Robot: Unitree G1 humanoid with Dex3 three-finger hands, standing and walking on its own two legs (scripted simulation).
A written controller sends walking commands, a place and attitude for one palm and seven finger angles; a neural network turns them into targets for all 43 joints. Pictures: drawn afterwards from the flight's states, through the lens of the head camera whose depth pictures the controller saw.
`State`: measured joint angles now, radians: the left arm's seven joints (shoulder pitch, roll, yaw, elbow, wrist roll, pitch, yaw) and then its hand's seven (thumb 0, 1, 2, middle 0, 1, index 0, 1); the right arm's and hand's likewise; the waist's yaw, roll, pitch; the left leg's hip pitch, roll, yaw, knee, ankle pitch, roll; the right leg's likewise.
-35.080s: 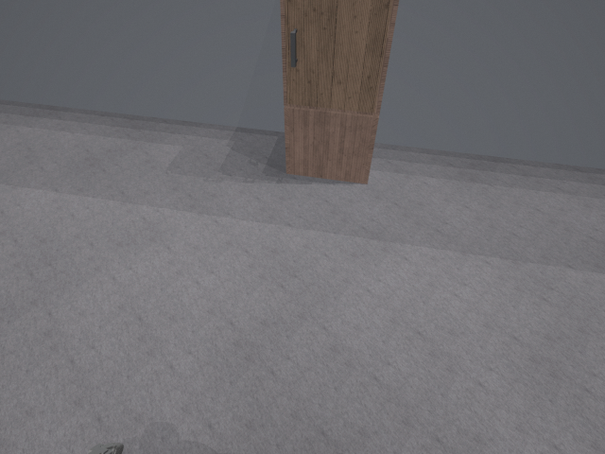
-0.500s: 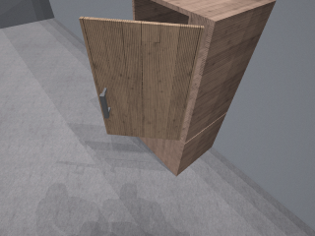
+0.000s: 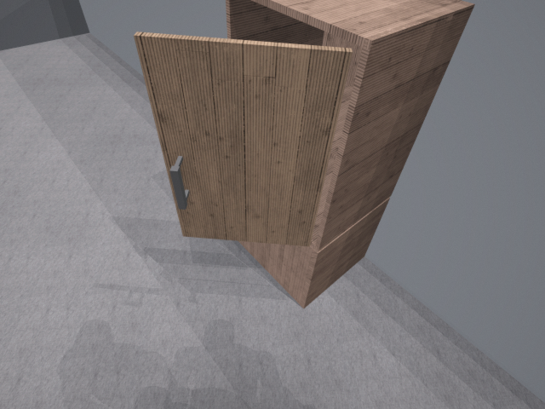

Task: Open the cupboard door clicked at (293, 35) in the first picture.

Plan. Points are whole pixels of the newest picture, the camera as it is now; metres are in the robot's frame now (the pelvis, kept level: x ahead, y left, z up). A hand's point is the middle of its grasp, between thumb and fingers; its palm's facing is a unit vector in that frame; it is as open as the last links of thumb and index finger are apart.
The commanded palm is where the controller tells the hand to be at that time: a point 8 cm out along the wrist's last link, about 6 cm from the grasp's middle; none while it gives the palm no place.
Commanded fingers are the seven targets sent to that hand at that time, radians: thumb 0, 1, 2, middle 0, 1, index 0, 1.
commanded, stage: shuffle to correct the standing spot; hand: left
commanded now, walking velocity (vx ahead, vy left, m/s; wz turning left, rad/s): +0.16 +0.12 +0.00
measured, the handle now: (181, 183) +0.63 +0.27 -0.09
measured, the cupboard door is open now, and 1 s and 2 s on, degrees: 45 45 45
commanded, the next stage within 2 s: come to a stop and stand still in 0.38 s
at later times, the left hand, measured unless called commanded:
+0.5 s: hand out of the picture +0.07 +0.21 -0.18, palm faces +0.01 -0.99 -0.16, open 7.4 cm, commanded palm none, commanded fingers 0.00 0.90 0.90 -0.20 -0.30 -0.20 -0.30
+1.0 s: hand out of the picture +0.14 +0.22 -0.19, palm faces +0.02 -0.98 -0.22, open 7.3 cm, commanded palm none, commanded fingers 0.00 0.90 0.90 -0.20 -0.30 -0.20 -0.30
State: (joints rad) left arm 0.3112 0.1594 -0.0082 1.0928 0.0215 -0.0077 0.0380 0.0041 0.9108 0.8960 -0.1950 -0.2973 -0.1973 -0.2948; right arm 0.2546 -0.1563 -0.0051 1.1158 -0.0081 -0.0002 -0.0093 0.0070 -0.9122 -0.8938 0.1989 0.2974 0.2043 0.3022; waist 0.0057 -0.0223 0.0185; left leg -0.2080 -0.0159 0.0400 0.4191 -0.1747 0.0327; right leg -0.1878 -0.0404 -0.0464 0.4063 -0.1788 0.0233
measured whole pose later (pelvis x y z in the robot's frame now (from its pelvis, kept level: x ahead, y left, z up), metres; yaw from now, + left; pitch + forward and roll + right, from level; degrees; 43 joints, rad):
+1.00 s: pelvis +0.08 +0.04 -0.01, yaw +0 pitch -1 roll +1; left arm 0.23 0.19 0.02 0.95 0.02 0.04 0.06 0.00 0.92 0.90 -0.20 -0.30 -0.20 -0.29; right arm 0.28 -0.15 -0.03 0.99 -0.03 0.00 -0.03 0.02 -0.92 -0.89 0.20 0.30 0.20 0.30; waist -0.01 -0.05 0.06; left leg -0.15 -0.09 0.09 0.52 -0.36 0.09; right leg -0.32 -0.04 -0.03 0.68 -0.30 -0.02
